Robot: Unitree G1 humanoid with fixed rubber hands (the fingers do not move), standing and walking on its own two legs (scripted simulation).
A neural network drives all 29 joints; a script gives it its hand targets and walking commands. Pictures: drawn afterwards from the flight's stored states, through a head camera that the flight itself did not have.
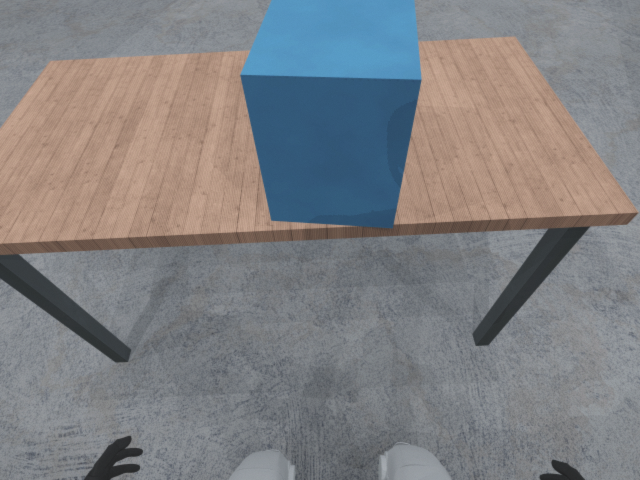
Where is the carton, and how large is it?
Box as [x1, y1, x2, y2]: [240, 0, 421, 227]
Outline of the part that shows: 271,0 240,74 271,220 392,227 421,79 414,1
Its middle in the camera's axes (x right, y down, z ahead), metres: +0.03 -0.21 +0.63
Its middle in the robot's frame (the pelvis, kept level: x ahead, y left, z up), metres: +0.63 -0.01 +0.09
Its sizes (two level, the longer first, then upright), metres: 0.268 0.211 0.273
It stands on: a table, 0.68 m high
